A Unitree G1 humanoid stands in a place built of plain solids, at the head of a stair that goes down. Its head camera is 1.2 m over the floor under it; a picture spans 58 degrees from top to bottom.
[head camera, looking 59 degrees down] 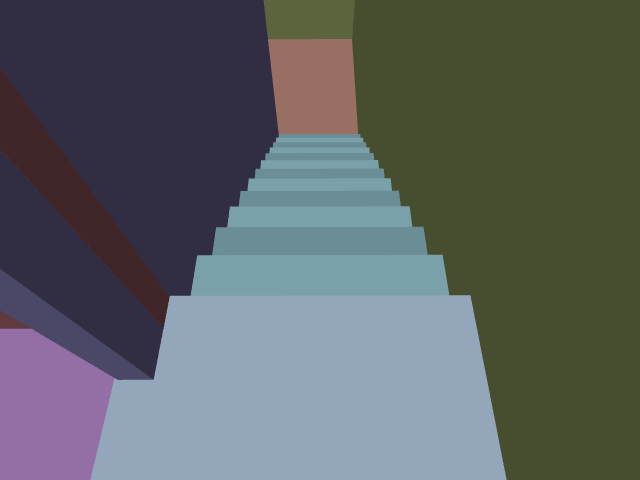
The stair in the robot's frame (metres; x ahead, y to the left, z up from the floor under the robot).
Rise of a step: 0.19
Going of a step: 0.24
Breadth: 0.90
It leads straight ahead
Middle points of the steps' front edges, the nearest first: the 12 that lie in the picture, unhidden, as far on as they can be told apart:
0.53 0.00 0.00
0.77 0.00 -0.19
1.02 0.00 -0.38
1.26 0.00 -0.57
1.51 0.00 -0.76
1.75 0.00 -0.95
2.00 0.00 -1.15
2.24 0.00 -1.34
2.49 0.00 -1.53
2.73 0.00 -1.72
2.98 0.00 -1.91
3.22 0.00 -2.10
